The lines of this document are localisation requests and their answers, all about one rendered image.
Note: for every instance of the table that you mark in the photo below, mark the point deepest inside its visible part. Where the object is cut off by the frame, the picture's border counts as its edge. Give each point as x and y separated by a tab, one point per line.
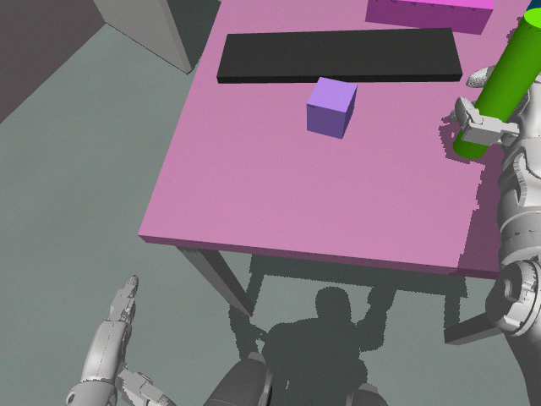
243	173

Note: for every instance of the right robot hand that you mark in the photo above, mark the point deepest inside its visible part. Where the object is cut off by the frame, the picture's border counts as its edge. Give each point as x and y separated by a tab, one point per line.
524	122

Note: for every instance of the left robot hand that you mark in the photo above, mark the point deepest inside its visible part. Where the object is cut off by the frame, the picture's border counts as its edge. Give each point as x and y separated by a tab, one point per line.
106	355

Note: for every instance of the left robot arm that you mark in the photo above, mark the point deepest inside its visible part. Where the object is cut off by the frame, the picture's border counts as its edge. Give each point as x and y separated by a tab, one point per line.
92	393

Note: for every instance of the right robot arm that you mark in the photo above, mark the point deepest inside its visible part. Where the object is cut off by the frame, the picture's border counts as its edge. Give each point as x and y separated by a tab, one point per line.
514	302

